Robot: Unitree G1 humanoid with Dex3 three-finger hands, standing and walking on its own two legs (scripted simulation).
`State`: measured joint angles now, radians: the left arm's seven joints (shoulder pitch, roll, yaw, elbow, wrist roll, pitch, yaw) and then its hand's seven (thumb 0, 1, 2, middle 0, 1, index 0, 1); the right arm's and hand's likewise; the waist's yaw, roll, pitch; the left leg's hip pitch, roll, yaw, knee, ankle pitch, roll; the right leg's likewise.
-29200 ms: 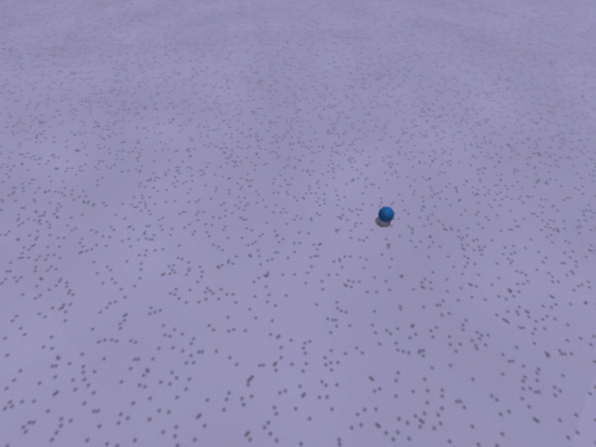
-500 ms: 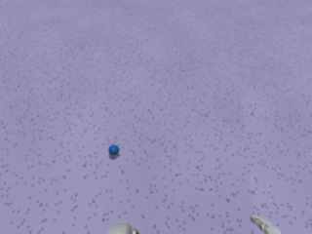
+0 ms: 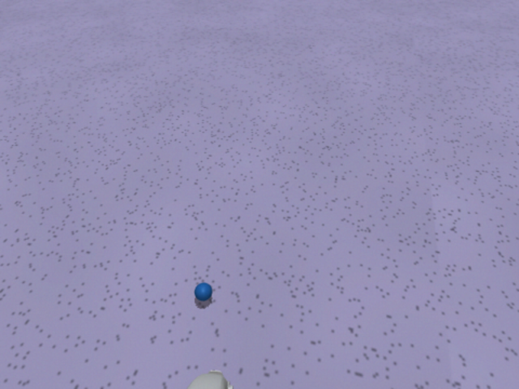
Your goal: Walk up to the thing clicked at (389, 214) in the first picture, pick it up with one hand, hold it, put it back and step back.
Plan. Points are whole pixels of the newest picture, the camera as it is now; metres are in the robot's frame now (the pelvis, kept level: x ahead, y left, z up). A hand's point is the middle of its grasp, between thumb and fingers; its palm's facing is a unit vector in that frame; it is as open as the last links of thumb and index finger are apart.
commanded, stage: walk up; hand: left
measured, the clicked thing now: (203, 291) +0.59 +0.27 -0.73
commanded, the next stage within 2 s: stand in 1.72 s
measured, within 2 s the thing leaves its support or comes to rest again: neither
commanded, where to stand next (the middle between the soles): +0.20 +0.04 m, yaw -1 degrees
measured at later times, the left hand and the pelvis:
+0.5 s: hand (113, 374) +0.18 +0.28 -0.17, palm faces -0.07 -0.92 -0.38, open 7.4 cm; pelvis +0.08 +0.02 -0.02, yaw -1 degrees
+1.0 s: hand (127, 370) +0.18 +0.25 -0.15, palm faces -0.05 -0.94 -0.33, open 7.4 cm; pelvis +0.08 +0.00 +0.00, yaw -2 degrees
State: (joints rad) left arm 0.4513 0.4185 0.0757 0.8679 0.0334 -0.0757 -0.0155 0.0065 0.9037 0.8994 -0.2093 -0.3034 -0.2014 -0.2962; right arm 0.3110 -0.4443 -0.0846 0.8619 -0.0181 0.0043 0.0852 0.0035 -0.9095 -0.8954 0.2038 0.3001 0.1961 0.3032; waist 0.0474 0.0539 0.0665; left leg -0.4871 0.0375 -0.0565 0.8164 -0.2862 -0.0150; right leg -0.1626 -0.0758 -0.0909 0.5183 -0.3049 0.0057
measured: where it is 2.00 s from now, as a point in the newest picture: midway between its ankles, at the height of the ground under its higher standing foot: outside the picture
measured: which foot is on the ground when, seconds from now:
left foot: up 0.00-0.06, down 0.08-1.00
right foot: down 0.00-0.10, up 0.12-0.40, down 0.42-1.00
